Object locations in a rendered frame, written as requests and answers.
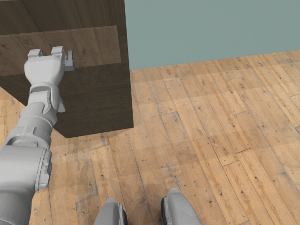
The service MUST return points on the robot left upper arm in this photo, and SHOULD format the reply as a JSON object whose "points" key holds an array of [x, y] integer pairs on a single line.
{"points": [[23, 171]]}

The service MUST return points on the right robot thigh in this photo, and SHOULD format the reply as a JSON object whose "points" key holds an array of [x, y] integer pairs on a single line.
{"points": [[179, 209]]}

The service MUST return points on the right robot shin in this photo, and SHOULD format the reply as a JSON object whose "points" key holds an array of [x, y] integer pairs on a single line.
{"points": [[173, 190]]}

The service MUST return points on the handle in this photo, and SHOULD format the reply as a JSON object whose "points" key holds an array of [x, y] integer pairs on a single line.
{"points": [[69, 64]]}

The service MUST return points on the cabinet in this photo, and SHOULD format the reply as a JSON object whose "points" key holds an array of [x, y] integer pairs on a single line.
{"points": [[97, 99]]}

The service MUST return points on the left robot hand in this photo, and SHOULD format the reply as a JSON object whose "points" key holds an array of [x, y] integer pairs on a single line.
{"points": [[46, 69]]}

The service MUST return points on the drawer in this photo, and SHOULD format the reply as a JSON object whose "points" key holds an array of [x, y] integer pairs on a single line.
{"points": [[90, 47]]}

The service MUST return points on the left robot forearm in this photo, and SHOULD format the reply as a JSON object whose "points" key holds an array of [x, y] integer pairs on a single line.
{"points": [[37, 119]]}

